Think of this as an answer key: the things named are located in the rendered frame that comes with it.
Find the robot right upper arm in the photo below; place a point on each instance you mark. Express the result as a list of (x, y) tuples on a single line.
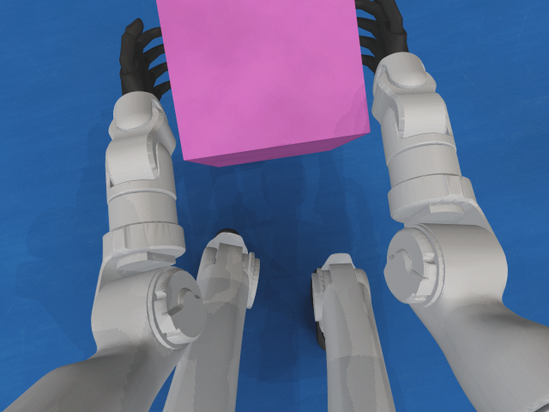
[(453, 276)]

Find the right robot hand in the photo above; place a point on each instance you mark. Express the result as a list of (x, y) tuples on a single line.
[(388, 30)]

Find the robot left upper arm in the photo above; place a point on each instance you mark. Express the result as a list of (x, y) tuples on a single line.
[(142, 325)]

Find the carton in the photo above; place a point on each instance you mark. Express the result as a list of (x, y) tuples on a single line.
[(256, 80)]

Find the left robot forearm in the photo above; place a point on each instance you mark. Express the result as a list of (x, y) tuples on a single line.
[(140, 190)]

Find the left robot hand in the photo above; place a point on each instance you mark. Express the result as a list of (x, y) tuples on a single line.
[(134, 73)]

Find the right robot forearm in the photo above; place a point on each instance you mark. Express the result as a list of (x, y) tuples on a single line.
[(419, 147)]

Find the robot left foot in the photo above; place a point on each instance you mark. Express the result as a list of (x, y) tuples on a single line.
[(227, 230)]

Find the robot left thigh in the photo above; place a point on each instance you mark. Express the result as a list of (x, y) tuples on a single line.
[(206, 377)]

